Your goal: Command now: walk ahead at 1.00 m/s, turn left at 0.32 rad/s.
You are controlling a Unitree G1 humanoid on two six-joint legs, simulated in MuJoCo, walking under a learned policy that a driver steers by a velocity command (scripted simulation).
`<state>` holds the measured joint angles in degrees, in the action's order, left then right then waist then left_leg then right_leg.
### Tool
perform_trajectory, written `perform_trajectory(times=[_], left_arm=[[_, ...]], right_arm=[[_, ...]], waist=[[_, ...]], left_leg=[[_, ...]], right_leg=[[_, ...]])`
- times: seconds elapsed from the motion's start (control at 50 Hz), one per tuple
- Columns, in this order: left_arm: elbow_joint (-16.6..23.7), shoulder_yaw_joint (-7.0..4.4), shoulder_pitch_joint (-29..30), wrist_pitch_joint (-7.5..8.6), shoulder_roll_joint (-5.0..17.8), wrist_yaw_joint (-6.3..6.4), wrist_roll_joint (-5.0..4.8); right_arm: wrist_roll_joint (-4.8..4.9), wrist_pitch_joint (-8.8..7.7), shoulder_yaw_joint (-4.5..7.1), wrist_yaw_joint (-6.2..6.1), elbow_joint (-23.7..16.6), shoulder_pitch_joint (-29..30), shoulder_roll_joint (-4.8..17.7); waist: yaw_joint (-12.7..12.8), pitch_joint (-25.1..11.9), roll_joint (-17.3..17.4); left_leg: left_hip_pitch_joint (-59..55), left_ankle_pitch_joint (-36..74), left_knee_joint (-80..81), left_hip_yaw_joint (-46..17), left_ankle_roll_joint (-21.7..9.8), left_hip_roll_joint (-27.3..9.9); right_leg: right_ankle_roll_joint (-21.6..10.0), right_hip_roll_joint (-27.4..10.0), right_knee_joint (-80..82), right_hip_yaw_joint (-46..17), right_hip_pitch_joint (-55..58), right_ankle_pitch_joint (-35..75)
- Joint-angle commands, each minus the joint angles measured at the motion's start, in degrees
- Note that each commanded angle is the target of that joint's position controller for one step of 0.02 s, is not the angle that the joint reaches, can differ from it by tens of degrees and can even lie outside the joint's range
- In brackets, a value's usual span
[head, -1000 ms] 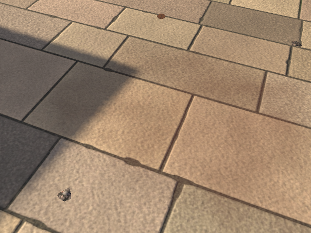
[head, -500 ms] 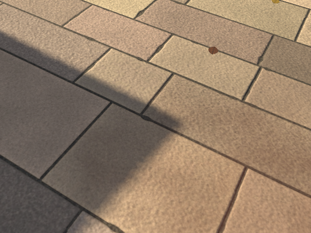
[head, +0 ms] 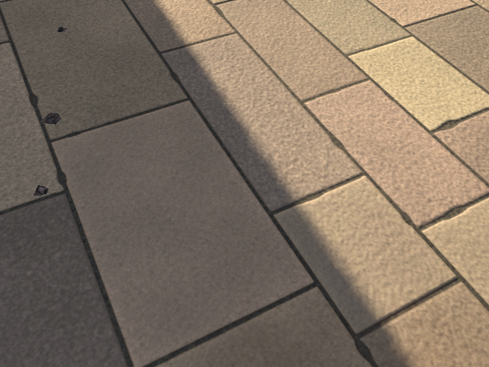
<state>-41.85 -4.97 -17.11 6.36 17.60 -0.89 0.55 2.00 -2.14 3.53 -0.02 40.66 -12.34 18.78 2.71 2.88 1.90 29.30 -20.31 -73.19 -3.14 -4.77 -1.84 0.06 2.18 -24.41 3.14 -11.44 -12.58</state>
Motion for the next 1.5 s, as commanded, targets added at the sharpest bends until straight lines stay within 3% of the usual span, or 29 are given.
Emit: perform_trajectory(times=[0.02,0.1,0.2,0.26,0.28,0.3,0.34,0.38,0.42,0.58,0.64,0.68,0.7,0.72,0.74,0.76,0.8,0.86,0.94,1.06,1.1,1.14,1.16,1.18,1.2,1.22,1.26,1.34,1.5], left_arm=[[-0.05,0.93,-0.93,1.08,0.62,-1.12,-1.47],[-0.46,-0.31,-1.77,1.09,6.29,-0.22,-2.15],[-2.74,-0.33,-9.56,0.07,9.12,0.52,-2.84],[-2.87,0.57,-8.87,-1.11,9.50,0.82,-0.86],[-1.26,3.10,-16.00,-0.44,-0.42,0.97,-0.44],[-0.23,4.07,-18.30,0.37,-2.40,1.07,-3.75],[2.24,2.34,-4.96,-0.17,2.76,1.92,-5.26],[2.45,1.77,-3.30,-1.69,1.70,1.39,-3.05],[2.54,1.69,-3.43,-4.31,-0.71,0.39,-3.73],[7.31,2.03,9.14,-5.19,1.20,-2.59,-2.18],[8.12,0.54,8.98,-5.06,5.19,-3.33,-2.93],[5.95,-1.79,-3.66,-6.16,9.85,-2.97,-3.81],[1.99,-4.20,-17.42,-6.82,14.25,-2.26,-3.55],[-0.82,-4.40,-19.94,-7.37,15.51,-1.25,-4.07],[2.81,-3.07,-11.25,-5.80,17.66,-1.53,-2.33],[6.19,-2.05,-9.26,-4.31,12.59,-2.11,-1.75],[5.49,-1.48,-7.30,-1.72,10.23,-2.73,-0.85],[7.10,-0.65,-0.13,-0.91,8.08,-1.48,-0.74],[5.36,-0.01,-3.52,-1.42,6.17,1.34,-2.22],[2.68,-1.05,-6.08,-2.56,6.58,2.40,-3.39],[2.29,-1.53,-5.51,-3.18,6.57,2.81,-3.17],[3.92,-1.07,-2.10,-3.79,5.99,1.87,-0.92],[5.22,1.27,-3.06,-3.54,-0.56,1.21,1.23],[7.82,2.84,-14.55,-2.57,-4.65,1.02,-4.28],[4.89,2.83,-12.31,-2.90,0.51,1.66,-5.57],[5.38,2.34,-5.17,-3.05,3.63,1.38,-4.14],[7.64,2.05,4.51,-2.52,3.68,1.09,-1.42],[9.11,3.10,7.32,-2.74,-0.22,-0.03,-2.31],[13.74,3.92,23.95,1.06,1.12,-2.56,-1.16]], right_arm=[[0.10,-0.86,-1.66,0.70,-5.55,1.24,-3.56],[-2.24,-3.28,-2.31,2.45,-8.42,11.36,-0.75],[-0.92,-5.06,-0.86,3.39,-9.87,16.62,3.20],[-0.93,-4.25,2.88,1.13,-5.51,-6.18,9.45],[-2.81,-3.70,4.09,0.37,-3.75,-14.41,15.40],[-2.80,-3.66,3.49,1.25,-3.14,-16.59,14.46],[-1.62,-3.81,1.60,1.16,-0.86,-10.79,6.69],[-3.51,-4.23,0.72,1.17,0.40,-4.16,1.83],[-2.98,-4.44,0.36,1.05,1.57,0.54,-1.51],[-2.46,-5.05,2.31,-0.76,2.59,1.69,6.92],[-1.92,-3.55,3.48,-0.60,2.46,-0.47,12.24],[-1.19,-1.77,4.27,-0.67,1.54,0.72,15.14],[-1.13,-1.72,3.98,-0.63,0.80,2.72,14.33],[-1.56,-2.77,1.50,-0.21,0.98,3.15,5.67],[-1.35,-5.60,-1.22,0.57,-3.93,-5.80,-2.85],[-0.65,-8.04,-0.85,1.02,-6.14,0.33,4.25],[-0.06,-8.71,-0.26,0.27,-6.86,7.35,5.47],[-2.17,-6.16,0.28,-0.09,-5.03,3.53,5.16],[-3.27,-5.12,-0.73,-0.19,-8.85,15.74,1.05],[-0.03,-6.15,0.78,1.05,-12.19,21.23,2.75],[0.72,-6.54,2.04,0.92,-11.79,18.19,5.37],[1.25,-6.26,4.46,-0.13,-8.03,-1.68,9.04],[0.17,-5.44,4.25,-0.76,-5.86,-15.14,11.30],[-2.97,-5.71,4.44,0.89,-4.01,-14.63,15.40],[-2.59,-5.45,3.24,1.40,-5.72,-9.51,8.29],[-2.20,-4.78,2.37,1.13,-5.35,-7.26,4.20],[-3.11,-4.41,2.16,1.25,-2.78,-5.85,4.13],[-1.50,-5.14,0.08,1.95,1.53,-7.47,-0.47],[0.40,-4.39,1.03,-0.02,3.20,-13.89,6.49]], waist=[[-3.47,2.21,-4.67],[-2.63,6.65,-1.69],[-1.96,3.72,-4.50],[-16.12,-11.62,-9.20],[-12.85,-24.40,7.04],[-11.70,-33.18,18.18],[-11.19,-11.84,8.48],[-5.62,-5.49,5.44],[-2.23,-2.07,6.40],[-1.44,5.99,-3.82],[0.46,2.46,-0.32],[8.29,-4.56,4.70],[14.75,-10.65,3.05],[13.16,-4.80,-10.29],[-1.04,-10.89,-27.81],[2.85,-14.55,-17.20],[-0.30,-4.10,1.40],[-5.59,-0.94,-0.18],[-1.21,3.65,-0.79],[1.97,0.92,-7.40],[-0.41,0.00,-9.27],[-11.47,-12.57,-10.07],[-14.57,-23.27,-1.14],[-5.12,-28.34,33.52],[-7.29,-20.07,23.36],[-8.70,-12.56,13.29],[-7.45,-5.08,-0.17],[-3.23,0.28,2.26],[-6.31,5.43,-0.09]], left_leg=[[13.07,-0.54,5.88,-5.52,-0.01,-5.57],[9.88,18.41,25.07,-1.76,2.75,-5.66],[-7.80,23.25,39.59,0.50,3.71,-0.20],[-40.76,13.43,36.07,0.41,1.03,-1.15],[-60.49,-5.53,39.09,-23.97,-4.63,-17.96],[-60.30,-26.66,54.01,-47.75,-8.01,-23.08],[-45.56,-16.40,57.29,-33.33,-4.86,-20.33],[-30.04,-0.38,58.12,-18.62,-4.22,-16.56],[-23.06,5.57,61.06,-8.35,-3.10,-15.12],[-21.75,20.21,68.71,16.17,-0.22,-10.94],[-31.83,59.07,59.59,18.83,0.87,-11.64],[-32.32,81.61,39.44,18.41,0.76,-13.34],[-22.84,77.40,21.27,16.65,1.34,-12.08],[-7.22,19.27,-5.64,15.07,4.46,-1.64],[15.41,-14.27,-22.65,3.97,5.21,7.74],[18.49,-8.08,-19.41,-5.57,1.98,5.03],[15.62,0.29,-7.77,-5.19,0.41,0.88],[5.55,3.75,3.90,-6.78,4.02,-2.55],[2.21,16.31,25.64,-2.14,8.62,-0.76],[-9.11,28.25,44.77,-3.89,9.83,2.57],[-10.12,23.24,45.76,-4.26,8.86,1.81],[-31.01,15.42,41.61,-2.77,6.47,0.03],[-51.35,0.49,36.45,-13.69,4.74,-8.78],[-59.99,-26.54,56.31,-54.17,-5.93,-21.96],[-53.57,-36.58,60.38,-55.27,-5.43,-20.13],[-46.16,-27.44,59.21,-43.20,-4.26,-17.27],[-32.53,-7.28,58.48,-28.19,-4.15,-12.56],[-24.08,0.30,62.20,-20.18,-6.65,-10.17],[-14.34,11.92,69.35,-11.09,-6.87,-9.21]], right_leg=[[-12.58,-16.49,15.30,-22.75,4.42,-3.83],[-12.38,-13.83,20.04,-15.94,-1.73,4.30],[-9.46,-15.25,17.66,-12.47,2.43,15.21],[-4.23,-10.64,-16.93,-9.11,-8.14,32.11],[-1.60,-4.31,-41.62,-7.11,-24.61,-0.86],[-2.61,-2.88,-53.98,-12.53,-30.01,-14.95],[-2.54,-7.34,-59.64,-9.39,-40.43,-8.42],[-2.60,-11.80,-53.93,-9.57,-33.59,-2.99],[-2.43,-13.92,-51.02,-9.82,-30.23,-3.79],[-4.14,-11.01,-26.60,-0.94,-26.48,19.59],[-6.93,-4.10,-22.17,6.76,-18.43,15.19],[-9.50,0.21,-24.13,8.64,-3.60,4.97],[-11.96,1.38,-21.17,5.36,16.01,4.77],[-14.33,-1.64,-16.67,-4.88,21.70,3.14],[-25.55,-11.03,-2.78,-39.75,31.85,-14.07],[-24.33,-16.04,9.73,-53.89,30.20,-28.57],[-19.57,-14.97,13.49,-49.82,14.23,-25.81],[-19.14,-8.32,11.73,-35.90,-1.71,-11.76],[-17.01,-3.00,12.65,-24.80,-9.83,1.20],[-11.40,-3.27,7.75,-27.47,-5.69,-4.55],[-10.35,-5.53,2.84,-29.67,1.15,3.43],[-6.66,-2.62,-18.67,-25.86,0.27,19.92],[-5.61,-0.30,-39.94,-21.58,-11.72,1.99],[-3.42,4.53,-58.59,-16.23,-30.86,-18.77],[-3.46,-1.18,-62.25,-14.71,-35.88,-12.26],[-3.49,-2.40,-61.71,-11.97,-36.10,-8.61],[-4.10,-5.55,-54.29,-11.24,-31.82,-6.16],[-5.00,-8.01,-42.92,-11.45,-30.28,-7.61],[0.27,-4.22,-11.57,-5.31,-14.29,17.09]])
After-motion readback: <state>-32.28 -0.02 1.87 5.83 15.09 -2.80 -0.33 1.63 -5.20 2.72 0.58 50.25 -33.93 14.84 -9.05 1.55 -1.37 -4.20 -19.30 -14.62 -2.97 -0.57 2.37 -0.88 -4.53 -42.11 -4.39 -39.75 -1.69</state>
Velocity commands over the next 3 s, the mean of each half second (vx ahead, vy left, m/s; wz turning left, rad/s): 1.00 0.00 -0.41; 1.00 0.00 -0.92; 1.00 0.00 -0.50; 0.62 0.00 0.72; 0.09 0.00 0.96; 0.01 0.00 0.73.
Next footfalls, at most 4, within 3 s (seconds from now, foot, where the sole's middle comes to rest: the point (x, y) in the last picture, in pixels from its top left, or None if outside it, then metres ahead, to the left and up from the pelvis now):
0.26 left None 0.45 0.16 -0.77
0.70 right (321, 271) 0.78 -0.19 -0.77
1.14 left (347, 164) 1.22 -0.31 -0.77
1.60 right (482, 183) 1.17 -0.79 -0.77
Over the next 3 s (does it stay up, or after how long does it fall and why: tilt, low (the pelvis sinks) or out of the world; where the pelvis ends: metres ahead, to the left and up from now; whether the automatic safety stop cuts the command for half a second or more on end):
stays up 1.47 -0.88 0.00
